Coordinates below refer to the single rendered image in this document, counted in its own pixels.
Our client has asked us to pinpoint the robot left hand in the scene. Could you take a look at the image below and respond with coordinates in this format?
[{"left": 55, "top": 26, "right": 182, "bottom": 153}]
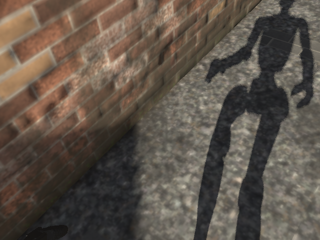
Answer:
[{"left": 24, "top": 225, "right": 68, "bottom": 240}]

